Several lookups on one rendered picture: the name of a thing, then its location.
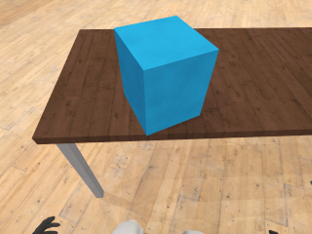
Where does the robot left thigh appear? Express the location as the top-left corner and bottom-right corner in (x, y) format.
(111, 221), (143, 234)

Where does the carton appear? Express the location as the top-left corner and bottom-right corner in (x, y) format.
(113, 16), (219, 136)

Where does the table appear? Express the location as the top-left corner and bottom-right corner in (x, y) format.
(32, 27), (312, 198)

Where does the robot left hand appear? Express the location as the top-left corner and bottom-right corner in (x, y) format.
(32, 216), (60, 234)

